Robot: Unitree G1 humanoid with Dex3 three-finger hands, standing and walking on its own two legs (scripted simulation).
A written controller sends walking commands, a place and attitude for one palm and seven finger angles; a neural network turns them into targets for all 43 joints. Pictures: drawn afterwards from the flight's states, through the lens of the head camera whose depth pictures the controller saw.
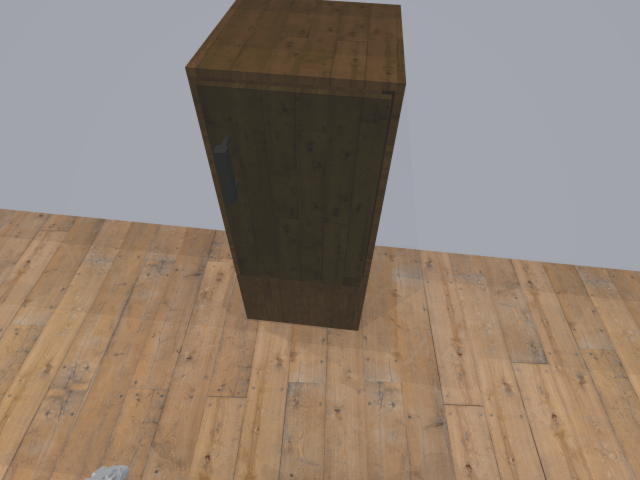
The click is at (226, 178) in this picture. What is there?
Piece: cupboard door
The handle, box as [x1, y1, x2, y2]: [213, 135, 238, 203]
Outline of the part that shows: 225,135 222,143 220,145 216,145 213,151 213,155 224,202 235,203 237,198 236,189 238,185 238,180 235,180 233,177 227,146 230,140 230,135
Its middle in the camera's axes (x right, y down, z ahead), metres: -0.19 -0.14 +0.81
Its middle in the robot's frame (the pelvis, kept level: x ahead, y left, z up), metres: +0.69 +0.23 -0.04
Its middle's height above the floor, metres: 0.73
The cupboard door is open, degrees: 0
